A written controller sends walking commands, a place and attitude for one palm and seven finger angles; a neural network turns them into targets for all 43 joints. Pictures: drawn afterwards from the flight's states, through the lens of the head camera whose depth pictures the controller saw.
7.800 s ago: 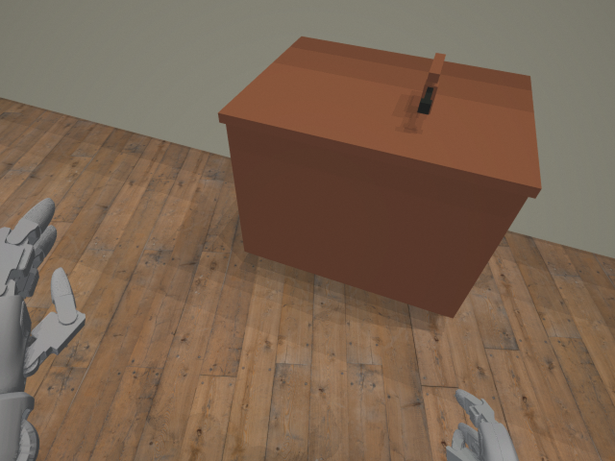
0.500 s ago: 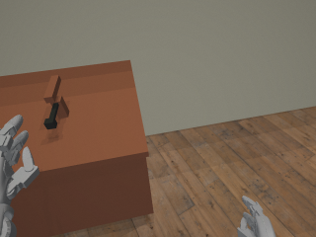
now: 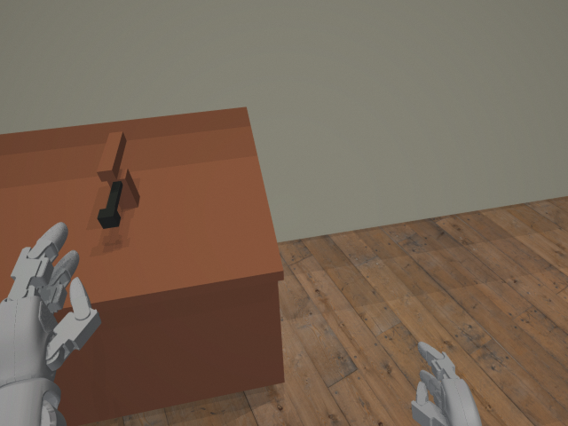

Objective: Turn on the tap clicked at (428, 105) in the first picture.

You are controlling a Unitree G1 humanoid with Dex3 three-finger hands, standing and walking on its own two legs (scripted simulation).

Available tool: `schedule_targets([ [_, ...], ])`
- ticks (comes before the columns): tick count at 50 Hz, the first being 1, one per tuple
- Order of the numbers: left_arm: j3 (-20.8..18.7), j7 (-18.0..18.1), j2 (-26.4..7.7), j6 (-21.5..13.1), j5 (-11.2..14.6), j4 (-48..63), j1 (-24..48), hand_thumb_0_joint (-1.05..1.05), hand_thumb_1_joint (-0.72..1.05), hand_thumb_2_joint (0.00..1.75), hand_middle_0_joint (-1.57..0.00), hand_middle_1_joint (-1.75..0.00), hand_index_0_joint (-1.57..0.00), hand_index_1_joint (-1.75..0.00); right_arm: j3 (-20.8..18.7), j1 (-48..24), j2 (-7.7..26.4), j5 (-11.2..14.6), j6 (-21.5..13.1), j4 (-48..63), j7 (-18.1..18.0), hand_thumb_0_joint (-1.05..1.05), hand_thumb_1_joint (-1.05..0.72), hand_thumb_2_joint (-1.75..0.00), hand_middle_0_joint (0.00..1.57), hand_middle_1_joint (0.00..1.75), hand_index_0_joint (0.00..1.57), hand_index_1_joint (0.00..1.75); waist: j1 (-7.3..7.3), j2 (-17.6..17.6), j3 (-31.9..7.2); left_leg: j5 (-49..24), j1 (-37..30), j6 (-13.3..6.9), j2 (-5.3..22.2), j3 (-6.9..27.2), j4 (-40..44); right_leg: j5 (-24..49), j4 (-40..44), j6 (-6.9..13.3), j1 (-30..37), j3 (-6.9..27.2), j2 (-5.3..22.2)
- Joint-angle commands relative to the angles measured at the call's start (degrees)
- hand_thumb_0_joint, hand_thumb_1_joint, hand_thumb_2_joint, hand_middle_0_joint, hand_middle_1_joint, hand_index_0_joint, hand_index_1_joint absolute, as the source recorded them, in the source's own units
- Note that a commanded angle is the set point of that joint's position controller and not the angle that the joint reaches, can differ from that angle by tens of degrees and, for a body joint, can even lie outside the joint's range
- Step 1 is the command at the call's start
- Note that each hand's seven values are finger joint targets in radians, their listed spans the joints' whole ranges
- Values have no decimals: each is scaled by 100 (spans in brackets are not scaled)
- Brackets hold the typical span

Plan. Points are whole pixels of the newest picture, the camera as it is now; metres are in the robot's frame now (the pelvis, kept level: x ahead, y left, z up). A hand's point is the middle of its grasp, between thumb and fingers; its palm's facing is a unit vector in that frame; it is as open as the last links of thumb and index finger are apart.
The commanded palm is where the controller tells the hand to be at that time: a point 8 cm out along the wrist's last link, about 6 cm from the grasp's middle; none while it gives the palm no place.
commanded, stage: turn the palm inward beside the body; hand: left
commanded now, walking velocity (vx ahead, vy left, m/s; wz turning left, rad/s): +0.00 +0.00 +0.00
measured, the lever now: (109, 218) +0.43 +0.39 +0.03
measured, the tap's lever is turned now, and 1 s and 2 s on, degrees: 0 0 0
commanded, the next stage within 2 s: reach beside the lever's end, fingers flat in 0.90 s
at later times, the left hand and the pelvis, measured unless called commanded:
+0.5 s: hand (100, 327) +0.18 +0.23 +0.13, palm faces +0.47 -0.87 -0.12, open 7.4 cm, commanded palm +0.13 +0.27 +0.14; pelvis +0.00 +0.00 +0.00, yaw +1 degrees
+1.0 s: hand (113, 324) +0.18 +0.21 +0.14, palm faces +0.47 -0.87 -0.12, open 7.4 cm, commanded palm +0.14 +0.26 +0.14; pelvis +0.01 -0.02 +0.00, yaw +1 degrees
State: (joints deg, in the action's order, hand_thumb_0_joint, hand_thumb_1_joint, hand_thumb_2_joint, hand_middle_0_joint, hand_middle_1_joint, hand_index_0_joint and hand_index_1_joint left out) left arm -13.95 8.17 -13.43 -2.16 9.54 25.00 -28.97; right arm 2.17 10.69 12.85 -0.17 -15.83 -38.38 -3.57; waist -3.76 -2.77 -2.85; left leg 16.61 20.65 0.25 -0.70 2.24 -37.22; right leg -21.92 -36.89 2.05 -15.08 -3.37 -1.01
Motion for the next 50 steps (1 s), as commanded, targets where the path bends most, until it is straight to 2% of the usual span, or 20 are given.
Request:
schedule_targets([
  [1, -397, 145, -696, -367, -21, 1330, 411, 0, 90, 90, -20, -30, -20, -30, -209, -758, 623, 39, -315, 950, -36, 0, -90, -90, 20, 30, 20, 30, 12, 21, -305, -643, -596, -127, 26, 92, 562, 888, 691, -129, -467, -4, 23],
  [9, -286, 172, -598, -223, 47, 1371, 295, 0, 90, 90, -20, -30, -20, -30, -185, -790, 622, 36, -289, 1006, -54, 0, -90, -90, 20, 30, 20, 30, 20, 94, -317, -558, -591, -148, 16, 90, 548, 831, 758, -130, -435, 23, 27],
  [10, -421, 187, -722, -222, 53, 1413, 258, 0, 90, 90, -20, -30, -20, -30, -191, -750, 627, 37, -289, 978, -61, 0, -90, -90, 20, 30, 20, 30, -23, 89, -373, -582, -567, -146, 10, 95, 558, 849, 772, -128, -378, 29, 23],
  [11, -259, 174, -552, -236, 57, 1440, 248, 0, 90, 90, -20, -30, -20, -30, -182, -783, 604, 41, -293, 1007, -47, 0, -90, -90, 20, 30, 20, 30, 21, 53, -368, -654, -608, -143, 19, 82, 533, 911, 746, -128, -396, 18, 36],
  [17, -269, 221, -535, -268, 150, 1437, 226, 0, 90, 90, -20, -30, -20, -30, -185, -782, 613, 63, -357, 1012, -36, 0, -90, -90, 20, 30, 20, 30, 19, 84, -253, -472, -482, -148, 13, 83, 510, 738, 791, -138, -436, 40, 50],
  [19, -302, 251, -595, -286, 150, 1538, 265, 0, 90, 90, -20, -30, -20, -30, -182, -765, 623, 51, -389, 1011, -28, 0, -90, -90, 20, 30, 20, 30, 22, -74, -366, -563, -535, -154, -2, 76, 473, 826, 772, -132, -407, 62, 63],
  [20, -405, 279, -695, -269, 135, 1519, 217, 0, 90, 90, -20, -30, -20, -30, -185, -729, 617, 50, -387, 976, -41, 0, -90, -90, 20, 30, 20, 30, 1, -9, -340, -565, -504, -149, 5, 86, 495, 822, 786, -136, -380, 50, 55],
  [21, -279, 259, -528, -260, 170, 1522, 185, 0, 90, 90, -20, -30, -20, -30, -179, -752, 605, 58, -398, 1005, -31, 0, -90, -90, 20, 30, 20, 30, 18, -49, -395, -637, -529, -152, -5, 74, 475, 919, 755, -133, -348, 52, 74],
  [24, -312, 203, -511, -183, 301, 1361, 153, 0, 90, 90, -20, -30, -20, -30, -187, -740, 643, 78, -423, 987, -34, 0, -90, -90, 20, 30, 20, 30, 17, 231, -337, -648, -455, -158, -1, 64, 457, 1013, 799, -159, -320, 55, 78],
  [25, -409, 206, -570, -134, 305, 1335, 99, 0, 90, 90, -20, -30, -20, -30, -190, -768, 627, 90, -419, 959, -55, 0, -90, -90, 20, 30, 20, 30, -29, 134, -302, -642, -454, -161, -14, 46, 468, 1017, 837, -159, -296, 81, 81],
  [26, -228, 182, -439, -117, 288, 1381, 158, 0, 90, 90, -20, -30, -20, -30, -173, -776, 617, 100, -421, 985, -48, 0, -90, -90, 20, 30, 20, 30, 32, 90, -288, -633, -493, -164, -17, 41, 474, 1009, 833, -163, -333, 73, 97],
  [30, -382, 201, -591, -59, 273, 1331, 152, 0, 90, 90, -20, -30, -20, -30, -181, -744, 628, 102, -422, 957, -64, 0, -90, -90, 20, 30, 20, 30, -8, 187, -224, -693, -464, -178, -24, 24, 450, 1104, 889, -185, -315, 120, 106],
  [31, -235, 190, -453, -65, 262, 1370, 196, 0, 90, 90, -20, -30, -20, -30, -175, -770, 609, 103, -420, 990, -57, 0, -90, -90, 20, 30, 20, 30, 27, 57, -220, -698, -498, -174, -23, -1, 438, 1113, 887, -184, -326, 137, 123],
  [35, -455, 231, -642, -142, 265, 1398, 145, 0, 90, 90, -20, -30, -20, -30, -197, -716, 626, 81, -438, 964, -53, 0, -90, -90, 20, 30, 20, 30, -11, 299, -356, -852, -502, -183, -27, 2, 401, 1345, 853, -203, -221, 137, 122],
  [36, -310, 213, -482, -160, 263, 1403, 177, 0, 90, 90, -20, -30, -20, -30, -194, -726, 610, 95, -431, 987, -36, 0, -90, -90, 20, 30, 20, 30, 8, 190, -379, -816, -492, -170, -32, -17, 406, 1293, 831, -201, -239, 129, 134],
  [41, -275, 198, -480, -165, 259, 1376, 186, 0, 90, 90, -20, -30, -20, -30, -185, -737, 610, 109, -435, 993, -31, 0, -90, -90, 20, 30, 20, 30, 18, 113, -318, -781, -505, -175, -37, -20, 402, 1299, 847, -202, -264, 147, 145],
  [45, -418, 176, -595, -129, 281, 1306, 73, 0, 90, 90, -20, -30, -20, -30, -205, -704, 627, 105, -426, 979, -42, 0, -90, -90, 20, 30, 20, 30, -26, 262, -339, -920, -499, -184, -36, -31, 373, 1563, 861, -221, -178, 173, 157],
  [46, -280, 164, -458, -142, 290, 1396, 182, 0, 90, 90, -20, -30, -20, -30, -196, -732, 609, 113, -423, 1003, -34, 0, -90, -90, 20, 30, 20, 30, 2, 146, -365, -894, -515, -173, -38, -38, 382, 1511, 843, -215, -186, 161, 169],
  [49, -332, 159, -511, -166, 307, 1342, 139, 0, 90, 90, -20, -30, -20, -30, -214, -725, 627, 101, -429, 1002, -42, 0, -90, -90, 20, 30, 20, 30, 15, 379, -373, -946, -509, -189, -34, -39, 346, 1675, 851, -246, -174, 190, 173],
  [50, -402, 162, -567, -154, 292, 1302, 134, 0, 90, 90, -20, -30, -20, -30, -211, -711, 616, 112, -416, 967, -49, 0, -90, -90, 20, 30, 20, 30, -17, 263, -288, -919, -498, -182, -41, -48, 354, 1609, 888, -237, -187, 199, 169],
])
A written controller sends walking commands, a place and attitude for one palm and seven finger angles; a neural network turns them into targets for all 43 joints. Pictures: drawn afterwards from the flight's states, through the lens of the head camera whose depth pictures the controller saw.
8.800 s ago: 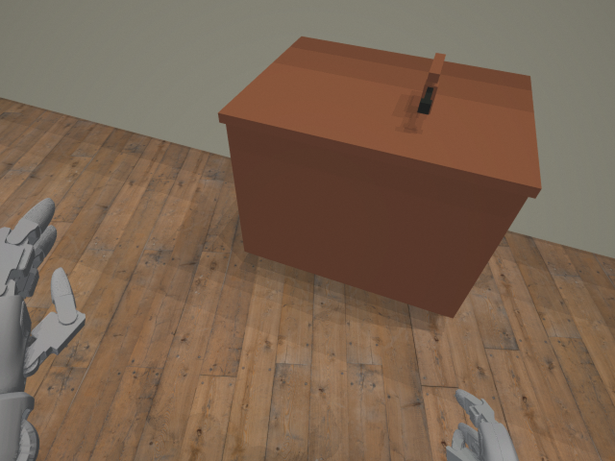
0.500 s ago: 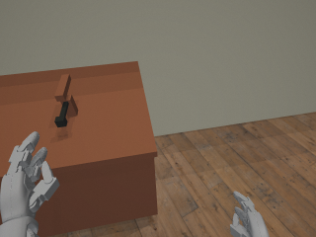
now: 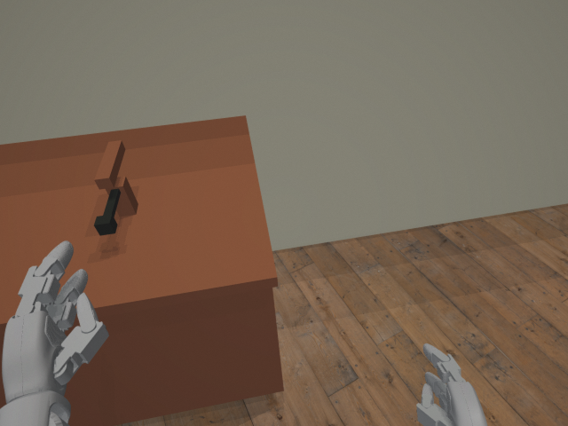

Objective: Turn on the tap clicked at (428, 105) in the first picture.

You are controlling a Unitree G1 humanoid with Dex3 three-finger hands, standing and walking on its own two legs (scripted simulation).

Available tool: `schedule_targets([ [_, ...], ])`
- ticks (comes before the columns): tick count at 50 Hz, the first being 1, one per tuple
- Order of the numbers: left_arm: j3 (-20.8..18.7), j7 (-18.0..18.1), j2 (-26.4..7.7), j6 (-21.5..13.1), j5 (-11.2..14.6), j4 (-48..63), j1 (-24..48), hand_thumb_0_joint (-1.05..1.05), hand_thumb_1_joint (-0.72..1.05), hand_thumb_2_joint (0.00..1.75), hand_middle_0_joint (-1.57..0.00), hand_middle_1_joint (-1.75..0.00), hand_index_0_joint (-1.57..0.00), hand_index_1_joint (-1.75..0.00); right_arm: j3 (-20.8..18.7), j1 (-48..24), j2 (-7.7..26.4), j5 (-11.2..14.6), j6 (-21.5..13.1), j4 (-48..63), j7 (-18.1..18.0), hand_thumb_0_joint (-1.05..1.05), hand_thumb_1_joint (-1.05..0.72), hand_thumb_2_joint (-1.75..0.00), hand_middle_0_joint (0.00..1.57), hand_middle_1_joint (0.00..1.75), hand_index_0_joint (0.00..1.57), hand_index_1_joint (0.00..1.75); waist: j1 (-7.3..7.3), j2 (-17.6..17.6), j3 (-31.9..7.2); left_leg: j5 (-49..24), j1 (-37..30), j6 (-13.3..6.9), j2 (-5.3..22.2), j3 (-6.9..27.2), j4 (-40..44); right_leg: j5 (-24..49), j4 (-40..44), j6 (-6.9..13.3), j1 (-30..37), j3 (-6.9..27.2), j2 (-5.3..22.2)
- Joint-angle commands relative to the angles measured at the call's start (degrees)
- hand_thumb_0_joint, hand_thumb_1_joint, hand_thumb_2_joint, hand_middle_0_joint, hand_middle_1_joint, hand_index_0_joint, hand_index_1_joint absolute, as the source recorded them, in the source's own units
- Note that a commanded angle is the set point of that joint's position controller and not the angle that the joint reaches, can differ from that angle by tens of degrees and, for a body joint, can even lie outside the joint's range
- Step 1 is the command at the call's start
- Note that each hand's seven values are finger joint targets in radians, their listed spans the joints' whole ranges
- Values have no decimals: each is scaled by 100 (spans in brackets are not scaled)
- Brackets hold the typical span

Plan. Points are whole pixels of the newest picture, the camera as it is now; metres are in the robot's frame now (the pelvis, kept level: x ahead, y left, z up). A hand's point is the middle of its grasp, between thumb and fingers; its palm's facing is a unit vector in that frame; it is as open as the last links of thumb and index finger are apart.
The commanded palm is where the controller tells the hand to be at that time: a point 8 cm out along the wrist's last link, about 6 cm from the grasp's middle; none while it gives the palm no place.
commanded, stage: reach beside the lever's end, fingers flat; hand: left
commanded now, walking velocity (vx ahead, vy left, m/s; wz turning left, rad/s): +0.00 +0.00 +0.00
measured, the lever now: (106, 224) +0.43 +0.40 +0.03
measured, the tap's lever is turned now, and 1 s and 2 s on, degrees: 0 0 0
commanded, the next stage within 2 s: none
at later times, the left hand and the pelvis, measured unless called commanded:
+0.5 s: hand (92, 297) +0.23 +0.28 +0.10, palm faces +0.50 -0.86 -0.12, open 7.4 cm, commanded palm +0.19 +0.33 +0.11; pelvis +0.00 +0.00 +0.00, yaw -1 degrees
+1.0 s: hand (84, 272) +0.29 +0.34 +0.07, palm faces +0.52 -0.85 -0.11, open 7.6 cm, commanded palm +0.25 +0.38 +0.07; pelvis +0.00 +0.03 -0.01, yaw -1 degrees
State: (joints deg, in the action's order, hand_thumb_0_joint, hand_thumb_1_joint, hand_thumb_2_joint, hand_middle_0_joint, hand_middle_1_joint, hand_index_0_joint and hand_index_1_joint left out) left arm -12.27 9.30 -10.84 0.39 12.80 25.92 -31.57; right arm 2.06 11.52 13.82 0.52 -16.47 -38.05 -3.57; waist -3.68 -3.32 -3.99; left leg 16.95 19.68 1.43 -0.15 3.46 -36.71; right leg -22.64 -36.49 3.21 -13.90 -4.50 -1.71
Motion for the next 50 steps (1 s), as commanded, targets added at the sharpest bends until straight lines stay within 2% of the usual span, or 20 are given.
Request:
schedule_targets([
  [1, -564, 58, -817, -407, -41, 1078, 504, 0, 90, 90, -20, -30, -20, -30, -189, -789, 524, 42, -328, 913, -53, 0, -90, -90, 20, 30, 20, 30, 33, 294, -115, -875, -375, -293, -95, -155, 321, 1567, 845, -349, -372, 306, 237],
  [4, -680, 67, -880, -422, -5, 709, 938, 0, 90, 90, -20, -30, -20, -30, -202, -814, 549, 36, -282, 848, -106, 0, -90, -90, 20, 30, 20, 30, 91, 495, -5, -690, -312, -305, -115, -147, 309, 1351, 922, -372, -488, 367, 230],
  [5, -837, 69, -1059, -449, -22, 671, 1074, 0, 90, 90, -20, -30, -20, -30, -216, -805, 545, 53, -264, 804, -128, 0, -90, -90, 20, 30, 20, 30, 80, 393, -3, -668, -325, -301, -119, -171, 310, 1287, 973, -367, -477, 408, 231],
  [8, -770, 22, -998, -526, -10, 420, 1415, 0, 90, 90, -20, -30, -20, -30, -188, -839, 535, 52, -252, 774, -144, 0, -90, -90, 20, 30, 20, 30, 113, 168, -104, -635, -343, -287, -139, -169, 332, 1221, 947, -345, -455, 426, 243],
  [11, -966, -24, -1152, -612, 23, 128, 1659, 0, 90, 90, -20, -30, -20, -30, -218, -830, 554, 51, -249, 712, -162, 0, -90, -90, 20, 30, 20, 30, 105, 173, -275, -709, -370, -283, -137, -175, 327, 1358, 934, -347, -379, 459, 248],
  [14, -1112, -116, -1254, -643, 86, -242, 1803, 0, 90, 90, -20, -30, -20, -30, -237, -786, 597, 41, -218, 677, -165, 0, -90, -90, 20, 30, 20, 30, 106, 436, -438, -877, -320, -285, -141, -175, 315, 1698, 855, -369, -246, 436, 247],
  [15, -1264, -154, -1368, -629, 99, -417, 1731, 0, 90, 90, -20, -30, -20, -30, -254, -764, 591, 65, -197, 648, -165, 0, -90, -90, 20, 30, 20, 30, 46, 275, -420, -873, -278, -271, -142, -193, 340, 1663, 881, -357, -217, 450, 241],
  [18, -1177, -224, -1295, -686, 128, -643, 2074, 0, 90, 90, -20, -30, -20, -30, -252, -776, 611, 71, -184, 648, -162, 0, -90, -90, 20, 30, 20, 30, 127, 229, -367, -931, -306, -277, -139, -193, 335, 1783, 843, -356, -292, 417, 235],
  [19, -1310, -232, -1393, -705, 135, -813, 2101, 0, 90, 90, -20, -30, -20, -30, -274, -729, 638, 57, -175, 614, -161, 0, -90, -90, 20, 30, 20, 30, 112, 362, -447, -999, -292, -280, -140, -185, 322, 1906, 812, -358, -242, 410, 226],
  [23, -1482, -298, -1517, -924, 120, -1018, 2169, 0, 90, 90, -20, -29, -20, -29, -333, -660, 657, 51, -166, 587, -120, 0, -90, -90, 20, 30, 20, 30, 73, 168, -644, -1234, -333, -262, -123, -192, 289, 2116, 680, -319, -189, 352, 199],
  [25, -1417, -313, -1500, -1017, 93, -1082, 2383, 0, 90, 90, -20, -29, -20, -29, -331, -620, 666, 54, -151, 554, -105, 0, -90, -90, 20, 30, 20, 30, 145, 42, -610, -1208, -333, -271, -130, -194, 265, 2017, 666, -313, -307, 338, 177],
  [29, -1588, -373, -1702, -1174, 107, -1681, 2856, 0, 90, 90, -19, -28, -19, -28, -378, -563, 750, 51, -103, 484, -127, 0, -90, -90, 20, 30, 20, 30, 203, 306, -561, -1034, -135, -283, -133, -151, 218, 1798, 606, -309, -450, 338, 151],
  [30, -1575, -400, -1739, -1214, 81, -1676, 3027, 0, 90, 90, -19, -28, -19, -28, -372, -570, 732, 57, -89, 464, -135, 0, -90, -90, 20, 30, 20, 30, 201, 25, -611, -1033, -200, -286, -136, -175, 216, 1752, 611, -299, -490, 366, 151],
  [35, -1657, -500, -1954, -1368, 37, -2138, 3678, 0, 90, 90, -19, -26, -19, -26, -383, -471, 785, 45, -37, 426, -156, 0, -90, -90, 20, 30, 20, 30, 263, 16, -869, -1037, -211, -290, -123, -126, 157, 1673, 501, -280, -554, 336, 112],
  [38, -1637, -568, -1954, -1414, 39, -2536, 3894, 0, 90, 90, -19, -26, -19, -26, -389, -384, 825, 25, 3, 411, -145, 0, -90, -90, 20, 30, 20, 30, 284, -31, -911, -1073, -165, -283, -127, -79, 101, 1721, 415, -262, -618, 318, 91],
  [40, -1970, -589, -2260, -1426, 33, -2831, 3776, 0, 90, 90, -18, -25, -18, -25, -421, -289, 861, 27, 73, 397, -132, 0, -90, -90, 20, 30, 20, 30, 201, 69, -1038, -1215, -93, -272, -105, -73, 81, 1814, 361, -253, -536, 292, 70],
  [41, -1785, -635, -2078, -1428, 46, -2883, 3861, 0, 90, 90, -18, -25, -18, -25, -407, -289, 850, 24, 97, 446, -122, 0, -90, -90, 20, 30, 20, 30, 251, 34, -1034, -1219, -83, -277, -121, -81, 55, 1850, 327, -265, -576, 288, 76],
  [47, -1917, -687, -2201, -1598, 23, -3172, 4123, 0, 90, 90, -18, -23, -18, -23, -459, -138, 888, 4, 222, 472, -56, 0, -90, -90, 20, 30, 20, 30, 270, -32, -1156, -1391, -55, -255, -67, -8, -74, 1855, 167, -245, -765, 242, 21],
  [49, -2043, -722, -2348, -1649, 24, -3386, 4169, 0, 90, 90, -18, -23, -18, -23, -478, -72, 935, -5, 277, 454, -50, 0, -90, -90, 20, 30, 20, 30, 298, 47, -1172, -1397, 46, -258, -59, -7, -141, 1852, 113, -251, -844, 239, 13],
  [50, -2137, -726, -2480, -1700, -13, -3387, 4316, 0, 90, 90, -18, -22, -18, -22, -478, -58, 930, 8, 313, 421, -57, 0, -90, -90, 20, 30, 20, 30, 283, -102, -1161, -1368, 78, -247, -47, 6, -144, 1770, 86, -239, -876, 253, 15],
])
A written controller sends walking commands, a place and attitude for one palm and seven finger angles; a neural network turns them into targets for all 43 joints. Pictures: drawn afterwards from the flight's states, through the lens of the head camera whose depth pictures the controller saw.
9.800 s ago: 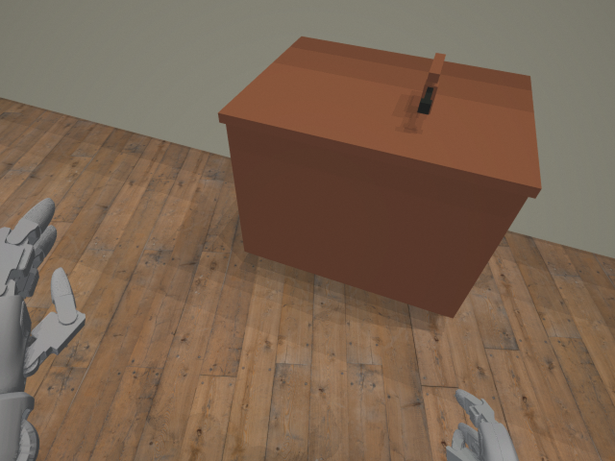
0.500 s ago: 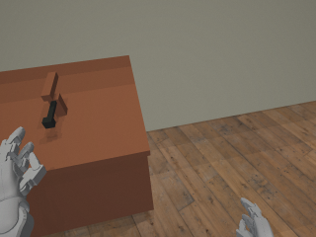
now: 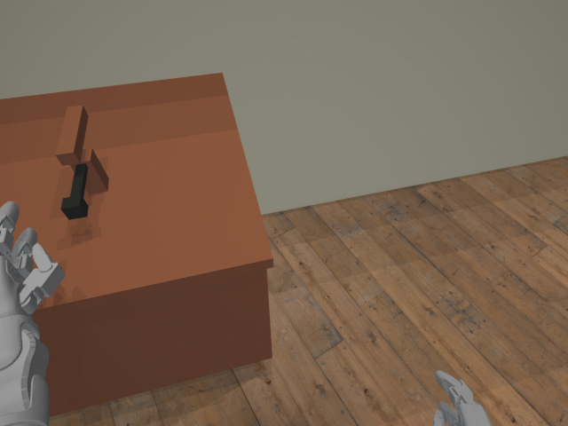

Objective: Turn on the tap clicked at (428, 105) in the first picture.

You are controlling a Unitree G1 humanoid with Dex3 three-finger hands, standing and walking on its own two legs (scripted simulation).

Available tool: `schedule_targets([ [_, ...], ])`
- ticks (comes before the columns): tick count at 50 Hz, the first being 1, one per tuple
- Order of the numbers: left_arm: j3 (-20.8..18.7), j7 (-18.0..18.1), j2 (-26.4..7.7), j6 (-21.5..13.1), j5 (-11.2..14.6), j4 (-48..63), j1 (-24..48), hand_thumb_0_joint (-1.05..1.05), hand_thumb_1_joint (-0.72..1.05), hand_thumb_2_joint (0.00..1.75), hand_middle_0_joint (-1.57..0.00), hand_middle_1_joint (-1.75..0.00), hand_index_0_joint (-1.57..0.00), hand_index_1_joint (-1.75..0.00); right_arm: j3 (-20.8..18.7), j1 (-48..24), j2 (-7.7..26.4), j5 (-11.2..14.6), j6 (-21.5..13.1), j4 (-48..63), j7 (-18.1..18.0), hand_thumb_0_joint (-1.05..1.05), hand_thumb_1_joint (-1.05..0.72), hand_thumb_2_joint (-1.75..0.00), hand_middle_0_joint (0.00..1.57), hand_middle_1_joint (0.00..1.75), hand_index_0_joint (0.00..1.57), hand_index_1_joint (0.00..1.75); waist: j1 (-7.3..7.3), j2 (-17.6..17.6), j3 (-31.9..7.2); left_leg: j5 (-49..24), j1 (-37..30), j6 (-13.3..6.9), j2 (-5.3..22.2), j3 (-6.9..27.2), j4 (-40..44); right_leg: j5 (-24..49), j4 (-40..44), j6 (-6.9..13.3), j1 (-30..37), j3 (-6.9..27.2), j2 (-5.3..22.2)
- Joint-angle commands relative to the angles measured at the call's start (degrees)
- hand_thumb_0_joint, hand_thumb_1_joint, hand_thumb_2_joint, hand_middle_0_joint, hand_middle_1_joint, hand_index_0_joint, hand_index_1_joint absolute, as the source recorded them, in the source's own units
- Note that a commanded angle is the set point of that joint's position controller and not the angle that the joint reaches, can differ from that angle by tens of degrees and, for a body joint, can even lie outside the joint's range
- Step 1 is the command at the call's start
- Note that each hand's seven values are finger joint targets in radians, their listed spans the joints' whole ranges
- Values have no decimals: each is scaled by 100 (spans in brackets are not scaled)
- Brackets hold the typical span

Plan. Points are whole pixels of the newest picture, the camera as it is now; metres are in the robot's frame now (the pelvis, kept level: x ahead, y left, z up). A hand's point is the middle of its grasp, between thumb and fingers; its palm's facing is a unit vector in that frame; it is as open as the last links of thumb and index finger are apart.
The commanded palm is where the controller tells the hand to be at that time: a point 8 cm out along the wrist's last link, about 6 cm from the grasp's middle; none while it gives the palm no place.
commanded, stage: reach beside the lever's end, fingers flat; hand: left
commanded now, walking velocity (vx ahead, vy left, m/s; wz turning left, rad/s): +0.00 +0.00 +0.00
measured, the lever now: (75, 207) +0.42 +0.38 +0.04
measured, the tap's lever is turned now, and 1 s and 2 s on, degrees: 0 0 2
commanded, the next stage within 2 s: push the lever round in 1.20 s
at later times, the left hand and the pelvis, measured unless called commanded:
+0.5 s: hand (54, 246) +0.34 +0.37 +0.05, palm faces +0.55 -0.83 -0.10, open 7.7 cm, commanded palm +0.30 +0.40 +0.04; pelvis -0.01 +0.01 -0.02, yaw -1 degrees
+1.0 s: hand (53, 233) +0.38 +0.40 +0.02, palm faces +0.53 -0.84 -0.10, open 7.8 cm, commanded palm +0.33 +0.42 +0.02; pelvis -0.02 +0.02 -0.04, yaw -2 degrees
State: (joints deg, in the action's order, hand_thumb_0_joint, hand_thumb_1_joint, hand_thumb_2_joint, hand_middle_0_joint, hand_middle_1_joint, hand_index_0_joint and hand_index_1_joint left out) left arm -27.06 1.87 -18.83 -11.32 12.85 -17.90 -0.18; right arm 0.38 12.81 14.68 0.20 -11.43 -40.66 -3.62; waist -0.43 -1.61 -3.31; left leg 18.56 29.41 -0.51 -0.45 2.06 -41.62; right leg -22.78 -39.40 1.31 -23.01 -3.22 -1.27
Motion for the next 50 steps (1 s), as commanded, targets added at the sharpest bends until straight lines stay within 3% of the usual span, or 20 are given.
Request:
schedule_targets([
  [1, -527, -4, -1576, -567, -24, 990, 1348, 0, 90, 90, -17, -22, -17, -22, -303, -181, 839, 25, -178, 693, -46, 0, -90, -90, 20, 30, 20, 30, 22, -328, -1243, -1514, -931, -58, -24, 155, 319, 1755, 352, -50, -53, 119, -32],
  [5, -588, -63, -1757, -690, -80, 661, 1804, 0, 90, 90, -17, -21, -17, -21, -315, -105, 893, 22, -104, 610, -74, 0, -90, -90, 20, 30, 20, 30, 109, -309, -1220, -1243, -802, -60, 8, 210, 233, 1422, 273, -49, -351, 121, -51],
  [8, -584, -104, -1876, -817, -117, 538, 2113, 0, 90, 90, -17, -20, -17, -20, -329, -39, 913, 5, -85, 611, -79, 0, -90, -90, 20, 30, 20, 30, 96, -570, -1442, -1230, -861, -35, 17, 282, 177, 1288, 171, -6, -455, 125, -65],
  [12, -595, -144, -1957, -843, -144, -29, 2390, 0, 90, 90, -16, -19, -16, -19, -328, 84, 970, -4, 21, 566, -88, 0, -90, -90, 20, 30, 20, 30, 184, -299, -1485, -1056, -670, -48, 25, 315, 85, 1140, 86, -29, -659, 113, -80],
  [15, -787, -149, -2269, -893, -226, -179, 2688, 0, 90, 90, -16, -19, -16, -19, -321, 172, 988, -13, 114, 559, -80, 0, -90, -90, 20, 30, 20, 30, 122, -546, -1602, -1112, -682, -18, 58, 359, 54, 1079, 7, -3, -719, 109, -85],
  [16, -727, -148, -2194, -888, -228, -310, 2621, 0, 90, 90, -16, -18, -16, -18, -324, 191, 986, -27, 137, 610, -62, 0, -90, -90, 20, 30, 20, 30, 125, -559, -1641, -1100, -658, -34, 33, 321, 26, 1087, 6, -13, -724, 117, -86],
  [18, -803, -169, -2320, -904, -227, -619, 2840, 0, 90, 90, -16, -18, -16, -18, -314, 266, 1015, -29, 200, 590, -48, 0, -90, -90, 20, 30, 20, 30, 199, -309, -1576, -1027, -476, -48, 42, 331, -47, 1077, -50, -25, -837, 95, -106],
  [20, -1122, -183, -2684, -959, -281, -974, 2818, 0, 90, 90, -16, -17, -16, -17, -321, 356, 1050, -35, 292, 560, -41, 0, -90, -90, 20, 30, 20, 30, 133, -305, -1599, -1011, -241, -69, 39, 280, -139, 1101, -115, -23, -812, 130, -113],
  [24, -1024, -338, -2722, -1152, -324, -1129, 3131, 0, 90, 90, -16, -16, -16, -16, -337, 477, 1067, -66, 400, 622, 18, 0, -90, -90, 20, 30, 20, 30, 197, -653, -1869, -1216, -361, -53, 58, 285, -296, 1139, -267, -10, -1030, 138, -136],
  [25, -1173, -342, -2887, -1207, -354, -1199, 3228, 0, 90, 90, -15, -16, -15, -16, -345, 536, 1083, -62, 441, 562, 25, 0, -90, -90, 20, 30, 20, 30, 201, -637, -1827, -1238, -322, -53, 91, 311, -343, 1122, -290, -3, -1089, 142, -147],
  [27, -1046, -432, -2825, -1265, -351, -1384, 3421, 0, 90, 90, -15, -16, -15, -16, -343, 578, 1098, -62, 488, 569, 47, 0, -90, -90, 20, 30, 20, 30, 267, -630, -1825, -1141, -252, -56, 95, 326, -392, 1029, -352, -7, -1256, 127, -159],
  [33, -1312, -626, -3334, -1391, -401, -2102, 3897, 0, 90, 90, -15, -15, -15, -15, -340, 755, 1195, -76, 651, 529, 44, 0, -90, -90, 20, 30, 20, 30, 345, -519, -1906, -874, 169, -108, 86, 318, -608, 832, -523, -29, -1520, 146, -169],
  [38, -1523, -756, -3871, -1632, -565, -2443, 4497, 0, 90, 90, -15, -15, -15, -15, -334, 912, 1259, -130, 775, 455, 62, 0, -90, -90, 20, 30, 20, 30, 398, -874, -2221, -980, 113, -97, 133, 347, -845, 775, -723, -16, -1874, 146, -187],
  [40, -1754, -816, -4182, -1662, -627, -2795, 4427, 0, 90, 90, -15, -15, -15, -15, -328, 1003, 1302, -146, 862, 437, 68, 0, -90, -90, 20, 30, 20, 30, 394, -757, -2285, -1064, 260, -115, 152, 346, -957, 828, -812, -18, -1902, 149, -205],
  [42, -1534, -944, -3979, -1648, -604, -2870, 4408, 0, 90, 90, -15, -15, -15, -15, -313, 1006, 1290, -133, 919, 513, 101, 0, -90, -90, 20, 30, 20, 30, 374, -915, -2334, -1074, 224, -107, 141, 337, -954, 803, -816, -19, -1946, 135, -210],
  [46, -1683, -1016, -4094, -1561, -518, -2740, 4203, 0, 90, 90, -15, -15, -15, -15, -351, 1073, 1332, -109, 1034, 587, 136, 0, -90, -90, 20, 30, 20, 30, 328, -902, -2578, -1333, -11, -91, 189, 406, -951, 851, -820, -14, -1934, 81, -260],
  [47, -1755, -1008, -4158, -1540, -508, -2635, 4091, 0, 90, 90, -15, -15, -15, -15, -362, 1069, 1324, -105, 1055, 606, 145, 0, -90, -90, 20, 30, 20, 30, 271, -1040, -2644, -1420, -51, -83, 185, 399, -953, 895, -821, -8, -1887, 95, -267],
  [50, -1728, -921, -3974, -1477, -478, -2444, 3916, 0, 90, 90, -15, -15, -15, -15, -373, 1056, 1301, -91, 1100, 647, 175, 0, -90, -90, 20, 30, 20, 30, 303, -992, -2477, -1422, -137, -76, 222, 446, -880, 818, -765, -9, -1943, 62, -294],
])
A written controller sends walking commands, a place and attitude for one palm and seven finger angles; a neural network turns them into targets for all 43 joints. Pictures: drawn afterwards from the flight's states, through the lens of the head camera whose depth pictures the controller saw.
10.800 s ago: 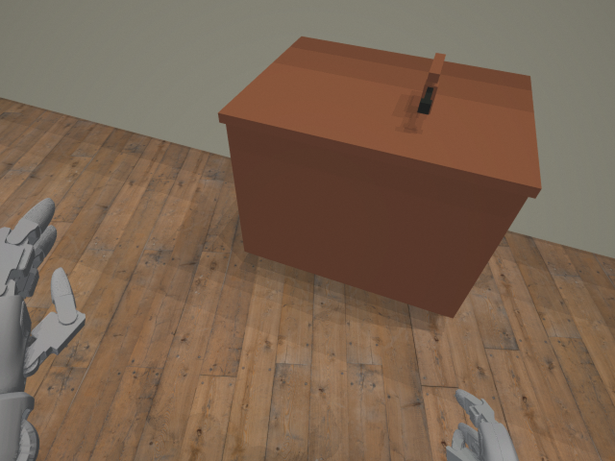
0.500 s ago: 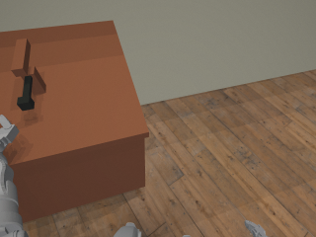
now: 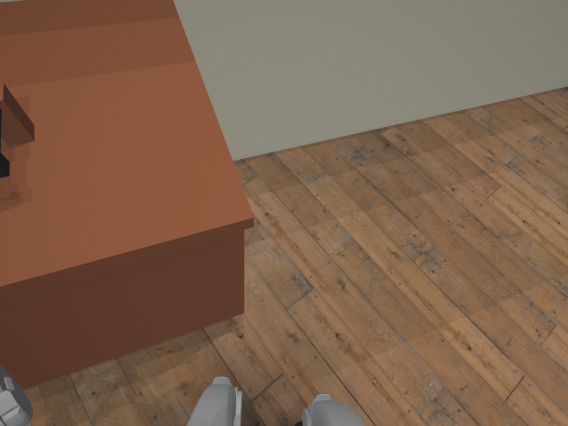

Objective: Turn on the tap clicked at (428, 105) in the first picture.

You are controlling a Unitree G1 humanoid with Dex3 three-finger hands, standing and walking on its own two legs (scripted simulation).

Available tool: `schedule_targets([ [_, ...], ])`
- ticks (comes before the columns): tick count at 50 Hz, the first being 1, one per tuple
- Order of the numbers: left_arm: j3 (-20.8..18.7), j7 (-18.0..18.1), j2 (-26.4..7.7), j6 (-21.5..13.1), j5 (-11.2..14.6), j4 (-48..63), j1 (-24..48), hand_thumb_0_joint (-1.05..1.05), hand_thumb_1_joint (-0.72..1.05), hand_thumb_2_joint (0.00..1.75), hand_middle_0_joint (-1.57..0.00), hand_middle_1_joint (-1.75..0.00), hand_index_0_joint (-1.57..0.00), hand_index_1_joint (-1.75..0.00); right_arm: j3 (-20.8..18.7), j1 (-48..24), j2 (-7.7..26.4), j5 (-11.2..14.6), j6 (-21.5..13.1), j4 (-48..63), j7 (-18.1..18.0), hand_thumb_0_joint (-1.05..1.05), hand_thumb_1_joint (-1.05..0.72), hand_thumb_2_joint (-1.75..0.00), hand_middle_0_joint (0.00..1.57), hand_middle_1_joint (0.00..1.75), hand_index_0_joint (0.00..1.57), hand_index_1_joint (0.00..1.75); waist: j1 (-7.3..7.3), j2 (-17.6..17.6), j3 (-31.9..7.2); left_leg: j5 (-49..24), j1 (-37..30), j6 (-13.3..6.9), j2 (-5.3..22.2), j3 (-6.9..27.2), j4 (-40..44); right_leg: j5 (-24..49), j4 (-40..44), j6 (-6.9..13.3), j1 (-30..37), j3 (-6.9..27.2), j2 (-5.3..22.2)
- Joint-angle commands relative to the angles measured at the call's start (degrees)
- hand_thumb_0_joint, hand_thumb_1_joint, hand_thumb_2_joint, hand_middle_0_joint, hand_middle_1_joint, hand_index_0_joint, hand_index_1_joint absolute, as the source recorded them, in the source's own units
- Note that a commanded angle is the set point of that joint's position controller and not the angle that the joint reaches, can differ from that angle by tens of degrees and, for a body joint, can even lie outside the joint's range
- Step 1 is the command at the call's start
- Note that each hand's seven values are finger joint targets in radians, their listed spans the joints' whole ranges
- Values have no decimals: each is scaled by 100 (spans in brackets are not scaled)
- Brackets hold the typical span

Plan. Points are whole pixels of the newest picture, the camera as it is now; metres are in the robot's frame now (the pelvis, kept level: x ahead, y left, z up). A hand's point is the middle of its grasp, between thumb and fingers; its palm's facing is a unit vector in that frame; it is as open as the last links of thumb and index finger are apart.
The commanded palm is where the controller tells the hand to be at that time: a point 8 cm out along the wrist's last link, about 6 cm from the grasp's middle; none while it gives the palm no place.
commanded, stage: reach beside the lever's end, fingers flat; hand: left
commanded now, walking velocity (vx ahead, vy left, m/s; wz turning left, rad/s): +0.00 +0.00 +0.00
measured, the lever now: out of the picture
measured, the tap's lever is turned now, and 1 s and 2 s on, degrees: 0 2 11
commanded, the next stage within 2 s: push the lever round in 0.20 s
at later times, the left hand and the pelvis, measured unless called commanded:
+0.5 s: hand out of the picture +0.37 +0.40 +0.06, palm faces +0.58 -0.81 -0.09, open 7.8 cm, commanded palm +0.33 +0.41 +0.07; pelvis +0.01 +0.00 +0.00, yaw +1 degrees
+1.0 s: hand (1, 195) +0.39 +0.36 +0.06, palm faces +0.58 -0.81 -0.11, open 7.7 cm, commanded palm +0.35 +0.39 +0.07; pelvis +0.02 -0.01 +0.01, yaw +0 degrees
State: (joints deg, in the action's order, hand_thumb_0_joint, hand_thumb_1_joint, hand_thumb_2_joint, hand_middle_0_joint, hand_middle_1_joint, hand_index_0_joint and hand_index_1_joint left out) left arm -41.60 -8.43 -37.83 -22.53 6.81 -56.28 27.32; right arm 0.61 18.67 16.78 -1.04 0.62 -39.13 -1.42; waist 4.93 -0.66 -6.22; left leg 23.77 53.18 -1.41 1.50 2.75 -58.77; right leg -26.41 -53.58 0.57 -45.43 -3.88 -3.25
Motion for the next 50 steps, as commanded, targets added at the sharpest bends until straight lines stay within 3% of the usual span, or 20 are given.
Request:
schedule_targets([
  [1, -171, 139, -1956, -340, 122, 1423, 1150, 0, 90, 90, -15, -15, -15, -15, -394, 459, 1082, 37, -94, 496, -46, 0, -90, -90, 20, 30, 20, 30, -180, -993, -2133, -1886, -2493, 4, 27, 374, 860, 1147, 667, 50, 265, 127, -99],
  [3, -106, 204, -1896, -343, 116, 1539, 1343, 0, 90, 90, -15, -15, -15, -15, -389, 418, 1071, 31, -95, 475, -52, 0, -90, -90, 20, 30, 20, 30, -137, -1099, -1949, -1691, -2443, 13, 23, 390, 897, 1028, 691, 56, 168, 125, -95],
  [5, -234, 265, -1972, -390, 104, 1760, 1096, 0, 90, 90, -15, -15, -15, -15, -405, 413, 1079, 30, -92, 501, -51, 0, -90, -90, 20, 30, 20, 30, -209, -1170, -2039, -1835, -2612, 39, 50, 415, 951, 1056, 702, 84, 236, 117, -106],
  [6, -121, 291, -1841, -384, 92, 1787, 1059, 0, 90, 90, -15, -15, -15, -15, -401, 393, 1052, 30, -96, 510, -44, 0, -90, -90, 20, 30, 20, 30, -180, -1190, -2043, -1799, -2667, 42, 49, 425, 971, 1017, 704, 76, 193, 115, -105],
  [12, -262, 301, -1851, -318, 160, 1697, 839, 0, 90, 90, -15, -15, -15, -15, -392, 357, 1023, 28, -98, 494, -67, 0, -90, -90, 20, 30, 20, 30, -191, -895, -1875, -1934, -2432, 23, 20, 350, 939, 1241, 719, 64, 416, 126, -96],
  [15, -220, 234, -1789, -324, 173, 1811, 750, 0, 90, 90, -15, -15, -15, -15, -391, 332, 1002, 57, -101, 538, -70, 0, -90, -90, 20, 30, 20, 30, -223, -1057, -1861, -2029, -2506, 16, 20, 316, 926, 1297, 730, 79, 443, 150, -90],
  [22, 207, 188, -1369, -307, 220, 1670, 1213, 0, 90, 90, -15, -15, -15, -15, -378, 292, 977, 65, -166, 436, -120, 0, -90, -90, 20, 30, 20, 30, -45, -883, -1757, -1784, -2423, 11, 4, 335, 831, 1211, 705, 59, 201, 156, -63],
  [24, 183, 171, -1488, -276, 199, 1557, 1300, 0, 90, 90, -15, -15, -15, -15, -360, 277, 995, 72, -163, 448, -152, 0, -90, -90, 20, 30, 20, 30, -58, -827, -1723, -1571, -2287, 2, -11, 320, 854, 1110, 714, 61, 214, 169, -51],
  [27, 185, 273, -1624, -336, 88, 1810, 1666, 0, 90, 90, -15, -15, -15, -15, -364, 299, 996, 46, -161, 438, -170, 0, -90, -90, 20, 30, 20, 30, -90, -1189, -2058, -1746, -2613, 62, 14, 387, 854, 1135, 660, 89, 162, 166, -35],
  [30, -16, 410, -1791, -347, 47, 1811, 1507, 0, 90, 90, -15, -15, -15, -15, -361, 323, 993, 23, -125, 409, -156, 0, -90, -90, 20, 30, 20, 30, -136, -1140, -2207, -2002, -2638, 58, 27, 354, 788, 1360, 640, 85, 325, 192, -42],
  [32, 165, 463, -1547, -332, 43, 1904, 1484, 0, 90, 90, -15, -15, -15, -15, -355, 302, 949, 16, -113, 445, -120, 0, -90, -90, 20, 30, 20, 30, -160, -1241, -2267, -2195, -2767, 90, 22, 358, 803, 1448, 622, 87, 347, 167, -54],
  [34, 223, 511, -1438, -274, 49, 1933, 1285, 0, 90, 90, -15, -15, -15, -15, -361, 289, 945, 28, -89, 483, -97, 0, -90, -90, 20, 30, 20, 30, -171, -1195, -2207, -2218, -2742, 83, 21, 338, 840, 1474, 665, 87, 427, 160, -62],
  [37, 294, 571, -1257, -150, 82, 1765, 1174, 0, 90, 90, -15, -15, -15, -15, -362, 306, 935, 48, -64, 504, -91, 0, -90, -90, 20, 30, 20, 30, -130, -832, -1982, -2032, -2491, 39, 11, 316, 886, 1474, 716, 55, 509, 160, -62],
  [38, 190, 595, -1353, -115, 80, 1676, 1053, 0, 90, 90, -15, -15, -15, -15, -364, 313, 948, 56, -52, 512, -99, 0, -90, -90, 20, 30, 20, 30, -170, -718, -1925, -1968, -2347, 24, 3, 295, 910, 1497, 737, 56, 608, 178, -58],
  [40, 309, 646, -1220, -165, 66, 1834, 1264, 0, 90, 90, -15, -15, -15, -15, -360, 315, 926, 52, -57, 505, -104, 0, -90, -90, 20, 30, 20, 30, -115, -797, -1913, -1942, -2355, 4, -4, 262, 885, 1544, 727, 50, 606, 205, -40],
  [43, 195, 706, -1390, -269, 6, 1925, 1265, 0, 90, 90, -15, -15, -15, -15, -381, 335, 923, 30, -47, 467, -89, 0, -90, -90, 20, 30, 20, 30, -137, -820, -2068, -1975, -2349, -5, -14, 206, 839, 1657, 693, 45, 707, 245, -43],
  [45, 374, 710, -1126, -337, 16, 2087, 1252, 0, 90, 90, -15, -15, -15, -15, -392, 328, 898, 30, -51, 452, -72, 0, -90, -90, 20, 30, 20, 30, -105, -987, -2115, -2104, -2561, 8, 4, 220, 819, 1673, 693, 59, 628, 248, -48],
  [46, 238, 725, -1237, -339, 38, 2024, 1069, 0, 90, 90, -15, -15, -15, -15, -410, 347, 914, 28, -41, 425, -77, 0, -90, -90, 20, 30, 20, 30, -155, -833, -2167, -2134, -2536, 15, 16, 234, 836, 1707, 700, 57, 697, 244, -59],
  [50, 179, 673, -1241, -289, 108, 1709, 1091, 0, 90, 90, -15, -15, -15, -15, -386, 332, 910, 58, -29, 378, -104, 0, -90, -90, 20, 30, 20, 30, -70, -557, -1849, -1895, -2103, -50, -20, 148, 772, 1797, 704, 17, 758, 297, -34],
])
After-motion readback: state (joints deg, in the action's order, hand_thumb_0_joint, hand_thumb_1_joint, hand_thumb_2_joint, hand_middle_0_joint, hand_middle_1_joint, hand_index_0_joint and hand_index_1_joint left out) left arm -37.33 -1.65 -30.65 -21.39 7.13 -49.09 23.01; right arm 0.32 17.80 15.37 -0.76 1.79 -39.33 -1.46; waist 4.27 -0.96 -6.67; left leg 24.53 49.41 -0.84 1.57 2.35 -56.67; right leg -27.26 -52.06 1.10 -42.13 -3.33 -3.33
